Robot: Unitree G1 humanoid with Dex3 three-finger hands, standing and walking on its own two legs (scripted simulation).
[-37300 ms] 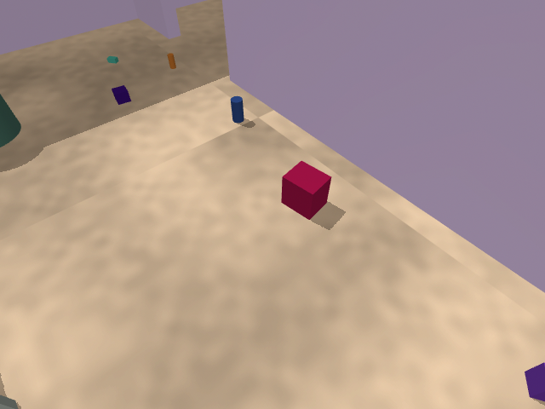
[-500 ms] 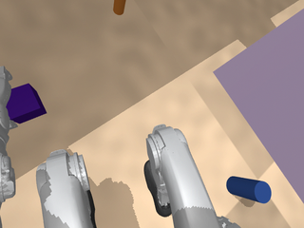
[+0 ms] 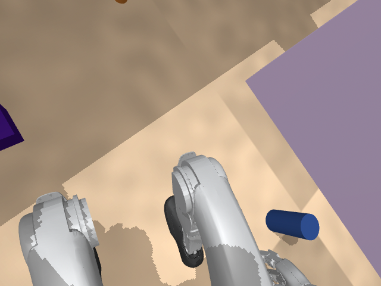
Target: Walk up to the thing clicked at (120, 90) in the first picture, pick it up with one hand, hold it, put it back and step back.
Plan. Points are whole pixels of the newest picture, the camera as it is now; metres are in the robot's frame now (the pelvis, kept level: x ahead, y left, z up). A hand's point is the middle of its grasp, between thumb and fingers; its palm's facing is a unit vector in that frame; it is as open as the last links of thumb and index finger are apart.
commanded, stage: rest palm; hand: left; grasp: from above
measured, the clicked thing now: out of the picture +0.48 +0.29 -0.28
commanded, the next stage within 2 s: close in 0.90 s
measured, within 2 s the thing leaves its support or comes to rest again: neither
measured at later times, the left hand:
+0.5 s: hand out of the picture +0.47 +0.29 -0.23, palm faces -0.43 -0.18 -0.88, open 14.4 cm
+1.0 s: hand out of the picture +0.47 +0.28 -0.25, palm faces -0.42 -0.18 -0.89, open 14.1 cm
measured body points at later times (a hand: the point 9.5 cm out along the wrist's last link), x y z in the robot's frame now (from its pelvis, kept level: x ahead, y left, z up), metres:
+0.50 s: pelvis +0.01 +0.01 -0.01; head +0.28 +0.09 +0.34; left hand +0.49 +0.30 -0.18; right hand +0.02 -0.25 -0.09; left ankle +0.07 +0.13 -0.28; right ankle +0.11 -0.13 -0.28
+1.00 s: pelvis +0.00 +0.01 -0.01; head +0.28 +0.10 +0.33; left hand +0.49 +0.29 -0.20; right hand +0.01 -0.25 -0.07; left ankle +0.07 +0.13 -0.28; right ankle +0.11 -0.13 -0.28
